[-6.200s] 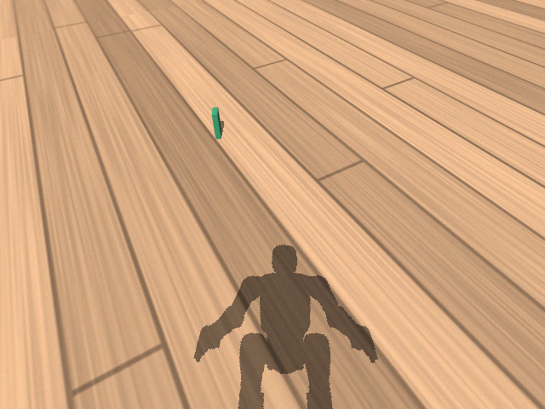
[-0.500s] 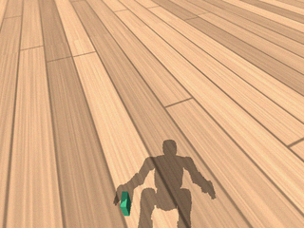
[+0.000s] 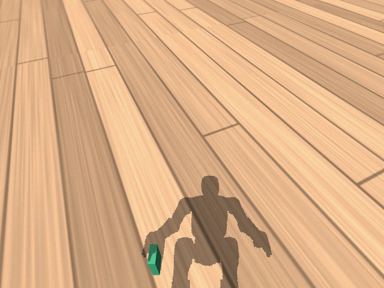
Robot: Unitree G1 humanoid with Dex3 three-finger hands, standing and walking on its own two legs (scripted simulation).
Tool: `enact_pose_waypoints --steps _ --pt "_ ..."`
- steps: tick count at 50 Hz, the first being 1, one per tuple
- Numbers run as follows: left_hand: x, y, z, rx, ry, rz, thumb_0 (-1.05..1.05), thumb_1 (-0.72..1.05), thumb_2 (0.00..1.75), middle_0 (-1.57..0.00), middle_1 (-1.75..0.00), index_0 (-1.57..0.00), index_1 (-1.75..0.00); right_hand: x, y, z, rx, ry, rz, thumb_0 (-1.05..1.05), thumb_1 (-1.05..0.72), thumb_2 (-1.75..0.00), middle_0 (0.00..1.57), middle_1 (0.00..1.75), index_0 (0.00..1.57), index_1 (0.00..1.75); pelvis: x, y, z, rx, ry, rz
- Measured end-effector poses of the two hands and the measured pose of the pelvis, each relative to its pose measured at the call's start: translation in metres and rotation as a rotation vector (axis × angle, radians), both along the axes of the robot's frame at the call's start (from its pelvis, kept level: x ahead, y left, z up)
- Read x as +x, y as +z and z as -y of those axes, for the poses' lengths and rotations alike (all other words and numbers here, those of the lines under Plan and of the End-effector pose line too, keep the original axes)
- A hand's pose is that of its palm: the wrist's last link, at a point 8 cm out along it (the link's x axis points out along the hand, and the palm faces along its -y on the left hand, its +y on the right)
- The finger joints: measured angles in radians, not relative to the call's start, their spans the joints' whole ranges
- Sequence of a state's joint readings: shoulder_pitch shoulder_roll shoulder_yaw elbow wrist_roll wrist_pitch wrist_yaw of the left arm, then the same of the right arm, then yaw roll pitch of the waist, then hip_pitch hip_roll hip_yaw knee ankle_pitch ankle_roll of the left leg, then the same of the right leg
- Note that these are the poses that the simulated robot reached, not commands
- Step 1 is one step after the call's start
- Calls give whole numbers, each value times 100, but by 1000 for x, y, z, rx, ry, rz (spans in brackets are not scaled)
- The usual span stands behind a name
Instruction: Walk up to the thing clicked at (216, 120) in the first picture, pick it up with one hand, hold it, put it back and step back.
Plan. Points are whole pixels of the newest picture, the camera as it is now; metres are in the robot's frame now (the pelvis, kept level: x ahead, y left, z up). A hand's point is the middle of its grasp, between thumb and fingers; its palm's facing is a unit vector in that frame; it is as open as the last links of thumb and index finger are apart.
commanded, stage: walk up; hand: left
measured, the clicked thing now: (155, 260) +0.40 +0.20 -0.70
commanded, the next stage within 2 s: stand in 0.24 s
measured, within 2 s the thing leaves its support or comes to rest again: neither
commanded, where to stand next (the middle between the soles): +0.07 +0.00 m, yaw +1 degrees
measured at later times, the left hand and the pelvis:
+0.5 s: hand out of the picture +0.09 +0.25 -0.16, palm faces -0.02 -0.94 -0.33, open 7.4 cm; pelvis +0.01 +0.00 +0.00, yaw +0 degrees
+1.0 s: hand out of the picture +0.08 +0.24 -0.16, palm faces -0.01 -0.94 -0.34, open 7.4 cm; pelvis +0.01 -0.01 +0.00, yaw +1 degrees
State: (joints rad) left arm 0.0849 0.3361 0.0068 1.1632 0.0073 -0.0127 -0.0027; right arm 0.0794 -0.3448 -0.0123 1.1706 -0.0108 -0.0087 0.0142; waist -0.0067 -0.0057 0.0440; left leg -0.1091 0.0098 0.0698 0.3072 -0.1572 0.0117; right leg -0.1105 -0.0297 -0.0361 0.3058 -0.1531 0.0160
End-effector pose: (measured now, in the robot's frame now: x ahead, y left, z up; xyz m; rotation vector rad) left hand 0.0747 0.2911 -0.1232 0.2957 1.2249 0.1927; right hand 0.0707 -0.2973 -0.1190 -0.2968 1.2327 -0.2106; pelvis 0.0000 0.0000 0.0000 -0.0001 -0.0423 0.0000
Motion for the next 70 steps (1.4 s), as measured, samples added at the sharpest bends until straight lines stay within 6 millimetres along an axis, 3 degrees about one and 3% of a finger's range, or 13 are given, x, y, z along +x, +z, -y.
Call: enact_pose_waypoints --steps 15,35,48,70 --pt "7 2 0 5 -9 12 1 90 90 -20 -30 -21 -30 -4 -2 -2 7 1 -11 1 -90 -90 20 30 20 30 2 0 1 0 2 -3" --pt "1 3 2 13 -2 5 1 90 90 -20 -30 -21 -30 11 1 3 1 28 10 1 -90 -90 21 30 20 30 6 1 7 2 12 -3" --pt "-5 1 6 12 6 -19 1 90 90 -20 -30 -21 -30 9 -1 7 1 33 -13 1 -90 -90 20 30 20 30 9 0 11 2 16 -9" --pt "8 6 11 21 5 6 1 90 90 -20 -30 -21 -30 16 -3 13 4 40 -1 1 -90 -90 21 30 20 30 14 0 17 4 16 -7"
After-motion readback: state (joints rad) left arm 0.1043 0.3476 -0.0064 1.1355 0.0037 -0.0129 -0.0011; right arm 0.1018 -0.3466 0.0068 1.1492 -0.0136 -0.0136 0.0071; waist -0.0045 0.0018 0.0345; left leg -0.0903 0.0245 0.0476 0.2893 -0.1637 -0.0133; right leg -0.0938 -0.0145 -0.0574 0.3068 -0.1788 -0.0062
